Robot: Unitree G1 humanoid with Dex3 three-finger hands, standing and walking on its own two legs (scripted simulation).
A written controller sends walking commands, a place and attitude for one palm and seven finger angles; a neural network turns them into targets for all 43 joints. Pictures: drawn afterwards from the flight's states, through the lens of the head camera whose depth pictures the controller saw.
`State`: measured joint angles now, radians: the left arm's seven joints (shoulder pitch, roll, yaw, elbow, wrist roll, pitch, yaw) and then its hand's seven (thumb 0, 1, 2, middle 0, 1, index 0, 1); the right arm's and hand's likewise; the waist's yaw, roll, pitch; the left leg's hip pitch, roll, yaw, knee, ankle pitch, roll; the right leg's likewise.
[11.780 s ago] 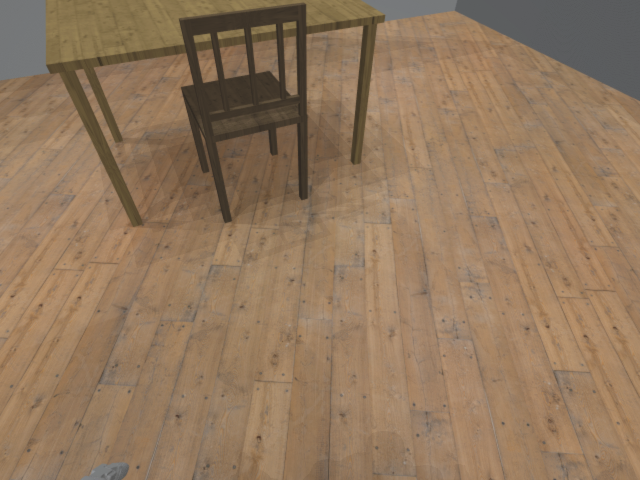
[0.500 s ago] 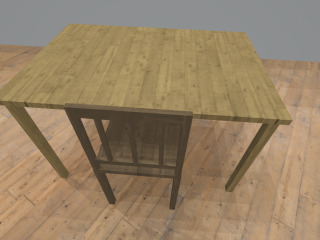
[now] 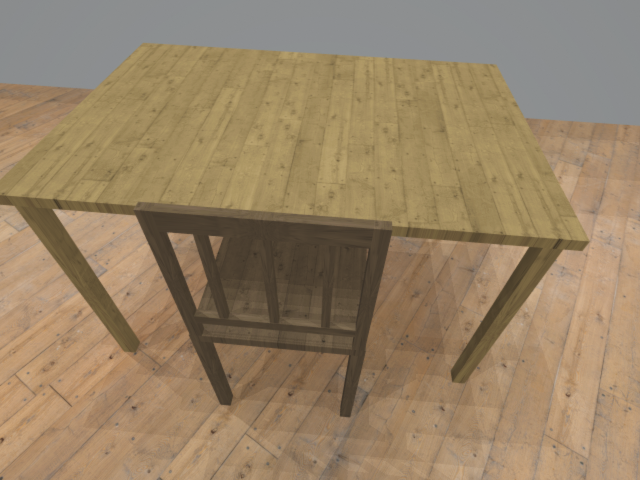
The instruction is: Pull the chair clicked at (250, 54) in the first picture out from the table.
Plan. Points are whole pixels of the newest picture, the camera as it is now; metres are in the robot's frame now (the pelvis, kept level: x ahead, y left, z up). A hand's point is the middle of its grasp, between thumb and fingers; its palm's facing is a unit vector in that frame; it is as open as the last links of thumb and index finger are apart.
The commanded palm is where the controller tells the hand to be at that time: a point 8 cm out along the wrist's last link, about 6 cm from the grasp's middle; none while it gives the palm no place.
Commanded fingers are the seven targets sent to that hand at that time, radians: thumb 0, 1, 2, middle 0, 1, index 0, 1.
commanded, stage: look again from close up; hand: left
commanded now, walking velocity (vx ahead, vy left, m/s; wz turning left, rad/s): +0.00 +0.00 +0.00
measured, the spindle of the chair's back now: (270, 283) +0.47 +0.13 -0.12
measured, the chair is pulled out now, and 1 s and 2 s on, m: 0.00 0.00 0.00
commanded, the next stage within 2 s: shuffle to correct the standing spot in 0.46 s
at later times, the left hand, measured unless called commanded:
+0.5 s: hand out of the picture -0.03 +0.16 -0.18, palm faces +0.03 -0.99 -0.16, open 7.4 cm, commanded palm none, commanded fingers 0.00 0.90 0.90 -0.20 -0.30 -0.20 -0.30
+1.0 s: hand out of the picture -0.02 +0.14 -0.18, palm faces +0.05 -0.98 -0.19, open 7.4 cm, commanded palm none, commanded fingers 0.00 0.90 0.90 -0.20 -0.30 -0.20 -0.30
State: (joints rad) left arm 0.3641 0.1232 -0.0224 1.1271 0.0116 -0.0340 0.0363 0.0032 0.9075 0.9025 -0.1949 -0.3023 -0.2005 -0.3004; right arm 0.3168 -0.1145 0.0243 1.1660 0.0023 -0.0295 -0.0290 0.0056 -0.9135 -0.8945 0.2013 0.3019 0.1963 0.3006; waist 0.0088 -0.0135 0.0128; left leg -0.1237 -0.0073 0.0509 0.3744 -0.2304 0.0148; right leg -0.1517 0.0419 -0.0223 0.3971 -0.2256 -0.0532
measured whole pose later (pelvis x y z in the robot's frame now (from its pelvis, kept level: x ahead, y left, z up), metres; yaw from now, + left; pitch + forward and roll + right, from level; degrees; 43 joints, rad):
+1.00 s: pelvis +0.03 -0.03 -0.01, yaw +0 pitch +1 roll +1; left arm 0.39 0.12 0.02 1.11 0.03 0.00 0.01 0.00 0.91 0.90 -0.19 -0.30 -0.20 -0.30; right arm 0.37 -0.13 -0.02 1.18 -0.01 -0.02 -0.05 0.01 -0.91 -0.89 0.20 0.30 0.20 0.30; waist 0.00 0.00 0.00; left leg -0.17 0.01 0.04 0.49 -0.33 0.00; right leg -0.21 0.06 -0.03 0.54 -0.34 -0.09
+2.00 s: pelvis +0.04 -0.01 +0.00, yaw -1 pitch -1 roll +1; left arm 0.37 0.12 -0.02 1.13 0.01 -0.03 0.04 0.00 0.91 0.90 -0.19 -0.30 -0.20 -0.30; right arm 0.34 -0.11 0.03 1.17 0.00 -0.03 -0.03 0.01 -0.91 -0.89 0.20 0.30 0.20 0.30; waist 0.00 -0.01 0.01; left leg -0.16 -0.05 0.04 0.35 -0.18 0.05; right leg -0.09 0.05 -0.01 0.37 -0.27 -0.06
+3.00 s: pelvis +0.02 +0.06 +0.00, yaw -1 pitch -1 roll +0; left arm 0.37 0.16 -0.02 1.11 0.02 0.00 0.04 0.00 0.91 0.90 -0.19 -0.30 -0.20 -0.30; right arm 0.27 -0.15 0.01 1.13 0.00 -0.02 -0.02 0.01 -0.92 -0.89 0.20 0.30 0.20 0.30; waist 0.01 -0.03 0.02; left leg -0.19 -0.12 0.06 0.37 -0.16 0.13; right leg -0.14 -0.02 0.01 0.44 -0.28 0.02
